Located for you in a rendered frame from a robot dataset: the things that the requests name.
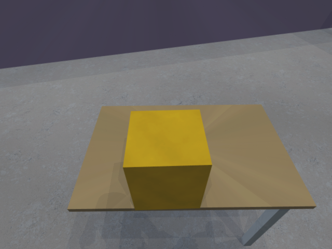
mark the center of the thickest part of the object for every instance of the table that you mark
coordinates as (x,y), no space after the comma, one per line
(251,169)

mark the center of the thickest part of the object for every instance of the carton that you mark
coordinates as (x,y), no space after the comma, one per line
(167,160)

